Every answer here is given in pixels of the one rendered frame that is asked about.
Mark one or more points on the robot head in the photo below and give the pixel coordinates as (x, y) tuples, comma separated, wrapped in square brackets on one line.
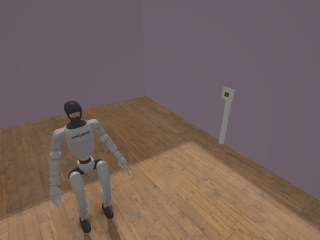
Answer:
[(73, 107)]

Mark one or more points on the left robot hand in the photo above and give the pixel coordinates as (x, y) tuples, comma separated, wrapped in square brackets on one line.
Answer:
[(124, 162)]

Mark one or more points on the right robot upper arm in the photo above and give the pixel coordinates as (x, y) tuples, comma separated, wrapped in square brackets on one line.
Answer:
[(57, 136)]

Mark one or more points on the right robot forearm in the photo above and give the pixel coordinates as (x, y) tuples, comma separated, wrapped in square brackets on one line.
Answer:
[(54, 171)]

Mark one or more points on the right robot foot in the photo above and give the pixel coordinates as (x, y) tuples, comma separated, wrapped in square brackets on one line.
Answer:
[(85, 225)]

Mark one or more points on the panel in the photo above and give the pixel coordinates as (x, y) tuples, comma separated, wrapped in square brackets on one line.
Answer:
[(226, 113)]

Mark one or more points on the right robot hand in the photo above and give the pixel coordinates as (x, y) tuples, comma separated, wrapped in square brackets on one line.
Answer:
[(53, 194)]

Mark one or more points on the left robot forearm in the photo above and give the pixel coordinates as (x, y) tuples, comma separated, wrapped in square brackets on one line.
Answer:
[(113, 148)]

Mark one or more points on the left robot upper arm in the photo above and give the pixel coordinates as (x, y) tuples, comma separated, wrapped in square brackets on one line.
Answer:
[(99, 129)]

